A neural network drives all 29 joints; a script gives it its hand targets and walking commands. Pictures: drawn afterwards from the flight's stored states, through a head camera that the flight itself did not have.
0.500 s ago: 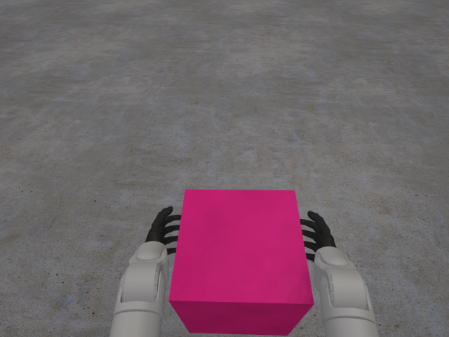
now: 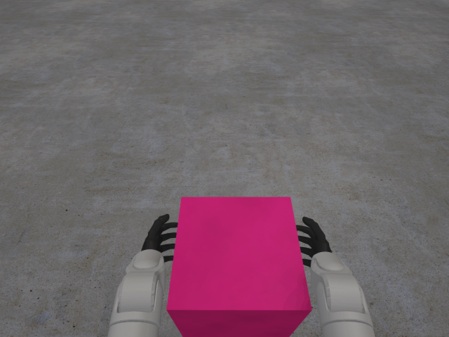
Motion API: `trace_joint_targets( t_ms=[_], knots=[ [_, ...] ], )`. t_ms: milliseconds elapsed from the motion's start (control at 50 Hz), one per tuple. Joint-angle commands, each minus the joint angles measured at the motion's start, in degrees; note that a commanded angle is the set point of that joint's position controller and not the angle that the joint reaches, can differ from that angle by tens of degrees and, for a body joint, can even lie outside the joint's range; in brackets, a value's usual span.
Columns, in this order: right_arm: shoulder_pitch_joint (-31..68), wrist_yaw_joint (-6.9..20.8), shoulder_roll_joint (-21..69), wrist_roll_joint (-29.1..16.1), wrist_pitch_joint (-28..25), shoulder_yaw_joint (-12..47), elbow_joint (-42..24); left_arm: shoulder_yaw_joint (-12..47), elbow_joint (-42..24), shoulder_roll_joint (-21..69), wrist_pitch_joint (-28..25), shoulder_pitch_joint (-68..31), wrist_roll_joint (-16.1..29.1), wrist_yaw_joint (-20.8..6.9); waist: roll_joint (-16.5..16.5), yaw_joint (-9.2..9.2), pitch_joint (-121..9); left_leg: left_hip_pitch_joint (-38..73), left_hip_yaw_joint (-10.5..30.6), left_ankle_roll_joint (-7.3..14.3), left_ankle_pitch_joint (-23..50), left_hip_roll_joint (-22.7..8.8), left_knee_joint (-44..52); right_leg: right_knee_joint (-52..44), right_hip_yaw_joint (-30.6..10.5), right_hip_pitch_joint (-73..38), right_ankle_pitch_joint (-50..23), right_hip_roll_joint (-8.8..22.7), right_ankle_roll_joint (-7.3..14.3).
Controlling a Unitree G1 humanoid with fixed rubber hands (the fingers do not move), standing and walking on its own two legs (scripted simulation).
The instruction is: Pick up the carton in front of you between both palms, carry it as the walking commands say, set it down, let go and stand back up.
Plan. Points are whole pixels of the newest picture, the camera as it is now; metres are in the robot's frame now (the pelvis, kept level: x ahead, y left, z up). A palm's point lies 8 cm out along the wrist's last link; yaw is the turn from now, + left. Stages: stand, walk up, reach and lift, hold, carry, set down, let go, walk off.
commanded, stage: hold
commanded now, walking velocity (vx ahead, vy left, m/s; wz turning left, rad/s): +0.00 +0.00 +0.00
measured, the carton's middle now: (235, 273) +0.29 +0.01 -0.06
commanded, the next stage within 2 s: set down in 0.38 s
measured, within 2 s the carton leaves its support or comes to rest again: neither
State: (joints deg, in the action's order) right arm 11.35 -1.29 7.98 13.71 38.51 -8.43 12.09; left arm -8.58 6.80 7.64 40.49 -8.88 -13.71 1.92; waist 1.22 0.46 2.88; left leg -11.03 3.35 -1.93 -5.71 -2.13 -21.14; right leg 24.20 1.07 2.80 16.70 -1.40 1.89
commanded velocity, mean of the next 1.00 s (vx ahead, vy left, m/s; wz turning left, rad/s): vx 0.00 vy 0.00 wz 0.00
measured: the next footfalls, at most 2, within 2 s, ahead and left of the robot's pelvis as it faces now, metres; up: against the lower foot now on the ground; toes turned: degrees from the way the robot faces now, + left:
none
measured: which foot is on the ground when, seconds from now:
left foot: down 0.00-1.00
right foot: down 0.00-1.00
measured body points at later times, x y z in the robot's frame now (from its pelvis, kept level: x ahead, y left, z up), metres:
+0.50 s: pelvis -0.01 +0.06 +0.00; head -0.03 +0.09 +0.45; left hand +0.31 +0.18 +0.03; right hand +0.28 -0.12 +0.03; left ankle +0.07 +0.16 -0.74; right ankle -0.03 -0.09 -0.74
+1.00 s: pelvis -0.04 +0.04 -0.06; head +0.17 +0.05 +0.34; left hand +0.35 +0.19 -0.14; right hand +0.36 -0.11 -0.14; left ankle +0.07 +0.16 -0.74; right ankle -0.03 -0.09 -0.74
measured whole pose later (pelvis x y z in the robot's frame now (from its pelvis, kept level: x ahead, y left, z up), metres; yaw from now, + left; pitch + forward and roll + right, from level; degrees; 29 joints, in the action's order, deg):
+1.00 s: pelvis -0.04 +0.04 -0.06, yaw -6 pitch +23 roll -1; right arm 36.6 -1.4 7.5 17.7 10.9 -23.1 35.9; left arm -27.0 27.1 9.5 12.7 -33.0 -19.6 0.0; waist 3.1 4.3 3.0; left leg -58.4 5.2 -2.0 -11.2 0.9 -46.4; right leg 50.7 -6.6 52.6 21.2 -4.7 -1.5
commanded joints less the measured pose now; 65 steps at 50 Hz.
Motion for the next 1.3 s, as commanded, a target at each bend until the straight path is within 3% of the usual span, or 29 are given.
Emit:
trace_joint_targets(
  t_ms=[0,60,120,300,440,520,600,680,740,840,920,1000,1040,1100,1180,1280],
  knots=[
    [26.39,12.39,52.18,-13.74,-2.98,30.15,-5.04,32.29,-2.93,50.78,-3.08,-25.74,13.57,-14.11,1.17,0.31,-16.24,15.87,-1.2,1.71,10.24,9.53,-1.99,-6.41,-8.08,4.85,-22.51,-1.45,-2.02],
    [28.9,14.14,52.34,-14.47,-2.56,30.74,-3.29,30.07,0.47,52.14,-2.77,-25.07,11.85,-14.01,0.94,2.05,-13.98,16.13,-1.25,1.84,6.7,9.44,-0.98,-7.49,-7.53,6.9,-15.81,-1.84,-2.22],
    [30.59,15.5,52.75,-14.45,-2.4,29.94,-1.33,28.46,3.34,53.67,-2.65,-25.66,10.84,-14.35,0.41,2.2,-12.62,17.79,-1.23,1.88,4.67,8.91,-0.23,-8.3,-7.12,10.01,-11.02,-2.36,-2.02],
    [31.23,16.47,53.86,-12.47,-2.25,25.17,2.15,28.66,5.11,55.95,-1.78,-30.14,11.69,-16.2,-1.77,-0.67,-13.85,23.32,0.05,0.79,2.92,6.98,1.21,-9.23,-6.27,14.52,-3.83,-3.79,-0.32],
    [35.62,17.43,52.59,-10.76,-3.11,21.73,4.99,27.67,7.5,57.56,-1.58,-34.85,12.03,-16.56,-3.02,-1.58,-13.48,23.26,1.58,-0.14,-4.86,5.57,2.42,-8.11,-5.83,16.16,1.49,-4.12,0.72],
    [43.91,18.93,50.73,-7.69,-5.62,16.72,12.68,20.68,15.48,58.07,-3.11,-40.66,9.32,-16.01,-3.11,0.05,-12.05,20.89,2.66,-0.14,-13.42,5.08,1.79,-5.0,-5.35,19.65,5.86,-3.97,1.28],
    [50.22,18.52,47.89,-1.78,-9.2,7.77,22.61,9.65,24.41,54.16,-5.84,-46.01,3.64,-14.28,-2.61,1.94,-10.06,16.53,3.2,0.17,-16.4,4.67,-0.93,-0.93,-5.32,24.9,7.87,-4.0,1.75],
    [49.58,15.54,42.11,4.98,-12.64,-1.97,28.44,-0.49,27.99,46.29,-9.59,-46.91,-2.63,-11.9,-1.49,3.1,-8.8,9.72,1.1,0.47,-12.14,5.56,-5.55,2.68,-5.32,30.51,6.45,-4.3,1.14],
    [47.23,13.81,37.9,7.26,-16.27,-5.36,29.61,-3.66,28.16,41.17,-13.92,-45.35,-5.49,-10.9,-1.02,3.35,-11.44,4.55,-0.36,0.51,-4.11,6.62,-10.08,6.13,-4.81,35.76,3.15,-5.24,0.2],
    [47.41,12.79,40.37,4.87,-25.08,-0.15,29.19,1.36,27.21,42.88,-23.68,-46.4,-4.18,-11.14,-0.25,3.05,-23.53,-1.05,-1.06,0.4,9.84,7.74,-19.01,12.43,-3.77,45.32,-2.43,-7.27,-1.14],
    [52.7,11.91,46.39,-0.35,-31.04,10.38,26.73,9.55,25.48,47.28,-29.98,-51.39,-0.9,-12.0,0.57,4.06,-41.17,-3.22,-1.49,0.78,18.99,8.11,-27.97,18.85,-3.5,51.51,-8.22,-7.96,-2.58],
    [57.13,10.28,49.95,-6.55,-32.99,21.0,20.79,17.37,20.7,48.93,-32.15,-54.75,2.92,-12.93,1.06,6.12,-62.34,-6.67,-3.01,0.78,26.47,8.52,-36.07,26.31,-2.66,53.78,-16.04,-8.38,-4.64],
    [57.63,9.51,50.42,-8.2,-32.41,23.88,19.03,18.9,19.27,48.57,-31.56,-55.06,4.11,-13.38,1.35,7.09,-67.57,-11.46,-3.95,0.52,25.32,8.86,-38.58,29.2,-2.61,54.22,-17.53,-8.5,-5.18],
    [57.85,9.33,50.98,-8.52,-30.17,24.46,19.54,17.99,20.29,48.26,-29.46,-55.05,4.57,-14.65,2.67,7.87,-66.17,-22.55,-5.32,0.34,16.99,9.42,-40.38,31.89,-2.72,55.47,-14.22,-8.4,-5.36],
    [60.1,10.49,50.96,-6.79,-26.74,20.53,23.78,13.91,24.11,48.05,-26.02,-57.46,3.37,-16.62,3.66,8.11,-58.74,-34.24,-6.44,0.29,6.57,9.35,-42.34,33.63,-2.53,61.76,-4.65,-8.32,-4.93],
    [64.64,11.39,49.18,-4.99,-25.41,15.37,28.16,9.57,27.49,48.02,-23.93,-61.32,2.07,-17.2,3.52,8.22,-56.65,-41.01,-6.73,-0.1,4.18,9.26,-46.06,37.75,-1.44,70.32,-0.78,-9.05,-4.45]
  ],
)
